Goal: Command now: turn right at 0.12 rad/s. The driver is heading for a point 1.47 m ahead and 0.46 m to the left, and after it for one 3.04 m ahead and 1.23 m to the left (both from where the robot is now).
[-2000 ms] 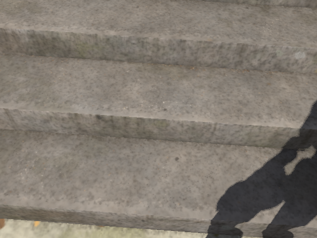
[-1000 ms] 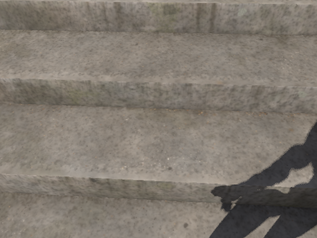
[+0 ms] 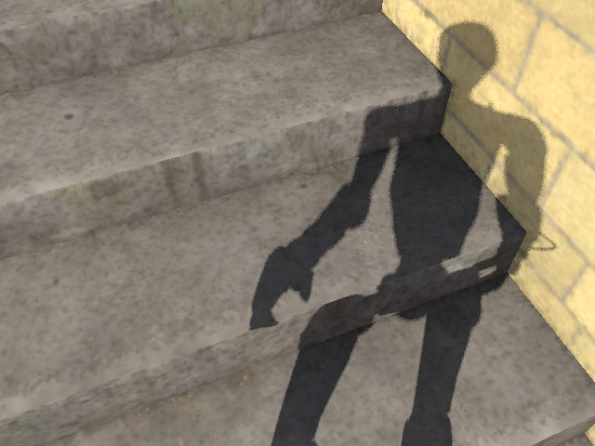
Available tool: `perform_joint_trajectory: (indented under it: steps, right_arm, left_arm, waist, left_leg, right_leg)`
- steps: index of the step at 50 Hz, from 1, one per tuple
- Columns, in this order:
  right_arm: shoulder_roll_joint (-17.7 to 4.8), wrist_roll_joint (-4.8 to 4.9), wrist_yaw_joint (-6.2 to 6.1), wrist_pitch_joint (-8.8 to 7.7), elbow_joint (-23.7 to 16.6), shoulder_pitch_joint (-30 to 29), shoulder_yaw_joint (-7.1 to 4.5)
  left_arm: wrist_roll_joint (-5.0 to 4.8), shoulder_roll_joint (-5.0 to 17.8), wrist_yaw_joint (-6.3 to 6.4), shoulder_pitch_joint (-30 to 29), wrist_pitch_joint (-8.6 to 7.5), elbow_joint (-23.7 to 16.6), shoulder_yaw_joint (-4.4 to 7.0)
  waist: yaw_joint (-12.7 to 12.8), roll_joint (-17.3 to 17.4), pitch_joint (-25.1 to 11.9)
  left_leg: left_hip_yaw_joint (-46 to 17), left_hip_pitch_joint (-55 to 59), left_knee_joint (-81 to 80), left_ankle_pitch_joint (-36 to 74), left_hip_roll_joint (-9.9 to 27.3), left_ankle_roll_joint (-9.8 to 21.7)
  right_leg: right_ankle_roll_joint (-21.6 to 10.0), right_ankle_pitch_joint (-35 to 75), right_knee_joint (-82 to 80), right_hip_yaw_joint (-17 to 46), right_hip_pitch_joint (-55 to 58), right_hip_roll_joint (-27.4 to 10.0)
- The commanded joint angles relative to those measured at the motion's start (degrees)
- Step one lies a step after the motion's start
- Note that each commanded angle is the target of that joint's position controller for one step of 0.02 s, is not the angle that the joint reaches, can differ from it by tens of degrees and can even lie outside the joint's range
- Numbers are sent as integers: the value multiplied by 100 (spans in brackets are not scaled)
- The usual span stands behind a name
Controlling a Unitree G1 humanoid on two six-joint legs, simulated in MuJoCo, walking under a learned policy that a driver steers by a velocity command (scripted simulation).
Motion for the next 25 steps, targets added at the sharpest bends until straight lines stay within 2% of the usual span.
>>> perform_joint_trajectory:
  steps: [1,3,6,7,8,9,10,11,12,13,14,15,18,20,21,22,23,24,25]
  right_arm:
    - [-542,-55,50,-23,-452,15,-185]
    - [-533,-55,133,-51,-466,23,-212]
    - [-583,-51,215,-13,-482,-12,-233]
    - [-266,-258,-28,302,-365,319,-116]
    - [-323,-281,-132,432,-322,214,-91]
    - [-661,-43,170,269,-552,-237,-227]
    - [-899,-89,230,175,-651,-230,-306]
    - [-1022,-143,198,109,-801,-390,-368]
    - [-1069,-177,139,67,-869,-417,-409]
    - [-1062,-168,82,46,-944,-428,-422]
    - [-1068,-109,44,40,-959,-291,-444]
    - [-1099,-97,20,46,-977,-233,-460]
    - [-1183,-110,-15,94,-1022,-72,-529]
    - [-1207,-116,-22,143,-1102,-168,-550]
    - [-1180,-125,-29,177,-1161,-241,-550]
    - [-1099,-123,-29,212,-1204,-286,-521]
    - [-923,-148,-25,241,-1247,-357,-447]
    - [-676,-255,29,282,-1247,-279,-358]
    - [-671,-311,40,310,-1242,-209,-352]
  left_arm:
    - [-77,770,54,-21,26,-404,266]
    - [-64,757,87,14,26,-398,296]
    - [-71,649,118,-44,34,-401,289]
    - [155,3,240,381,110,-214,39]
    - [143,-27,309,399,148,-133,18]
    - [-185,632,167,-18,62,-331,251]
    - [-106,996,206,-237,40,-465,351]
    - [5,1100,320,-337,41,-626,429]
    - [52,1099,446,-302,52,-688,464]
    - [39,1001,546,-311,48,-768,462]
    - [15,979,600,-233,46,-824,482]
    - [0,895,654,-230,55,-903,486]
    - [5,731,724,-177,123,-1144,502]
    - [24,699,725,-51,135,-1278,525]
    - [35,740,726,47,121,-1328,549]
    - [46,861,736,167,90,-1363,598]
    - [75,1041,742,479,39,-1319,658]
    - [131,1240,768,1052,-20,-1193,706]
    - [218,1239,810,1321,-128,-1202,707]
  waist:
    - [94,9,-606]
    - [110,75,-596]
    - [105,84,-558]
    - [29,129,-983]
    - [102,203,-591]
    - [218,69,-104]
    - [130,156,-406]
    - [176,311,-436]
    - [181,418,-441]
    - [157,438,-444]
    - [124,420,-447]
    - [102,493,-368]
    - [30,718,-322]
    - [94,673,-296]
    - [132,557,-307]
    - [186,301,-335]
    - [335,-176,-399]
    - [580,-944,-594]
    - [780,-1160,-628]
  left_leg:
    - [-402,349,-460,1584,83,275]
    - [-453,542,-499,1905,155,347]
    - [-451,613,-547,1825,187,270]
    - [-656,1074,-1002,2363,384,20]
    - [-679,1051,-1119,2541,380,-44]
    - [-481,477,-568,1868,121,86]
    - [-571,349,-558,1781,175,251]
    - [-662,212,-595,1824,231,435]
    - [-756,139,-678,1777,288,576]
    - [-898,53,-715,1755,357,689]
    - [-1144,48,-783,1705,504,837]
    - [-1313,-11,-882,1691,599,954]
    - [-1748,20,-1133,1804,777,1254]
    - [-1795,-131,-1119,1682,709,1227]
    - [-1727,-282,-1016,1474,591,1122]
    - [-1573,-579,-769,1087,393,928]
    - [-1227,-1056,-138,364,33,577]
    - [-871,-1482,1287,-704,-547,95]
    - [-1490,-1892,3393,-1966,-483,-164]
  right_leg:
    - [-695,1955,-514,454,626,-274]
    - [-646,1842,-488,248,542,-116]
    - [-580,1825,-578,182,633,-51]
    - [-281,2220,-707,116,1023,-285]
    - [-121,2107,-795,19,1032,-274]
    - [-250,1650,-591,-26,856,10]
    - [-400,1494,-508,-55,952,-7]
    - [-543,1408,-511,-104,940,-14]
    - [-622,1246,-540,-195,950,33]
    - [-663,1154,-505,-247,968,55]
    - [-670,1002,-492,-233,964,54]
    - [-674,935,-456,-281,935,84]
    - [-652,835,-281,-479,939,274]
    - [-757,970,-322,-484,1147,269]
    - [-874,1152,-451,-392,1320,166]
    - [-1114,1460,-737,-134,1617,-107]
    - [-1622,1984,-1276,472,2089,-755]
    - [-2410,2785,-2027,1602,2638,-1864]
    - [-2700,3161,-2321,1998,2725,-2579]
Keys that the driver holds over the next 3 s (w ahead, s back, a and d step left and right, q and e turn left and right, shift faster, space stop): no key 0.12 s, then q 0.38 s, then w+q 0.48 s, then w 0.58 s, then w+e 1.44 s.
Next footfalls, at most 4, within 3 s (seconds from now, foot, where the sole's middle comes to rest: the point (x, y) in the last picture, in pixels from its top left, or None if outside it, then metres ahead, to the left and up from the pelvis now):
0.76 left None -0.01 0.12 -0.76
1.14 right None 0.39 0.08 -0.61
1.68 left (54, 336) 0.59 0.47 -0.46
2.24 right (125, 130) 1.00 0.38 -0.32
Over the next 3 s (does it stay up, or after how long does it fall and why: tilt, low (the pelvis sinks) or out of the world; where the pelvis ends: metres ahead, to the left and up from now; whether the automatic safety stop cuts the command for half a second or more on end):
stays up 1.23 0.54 0.58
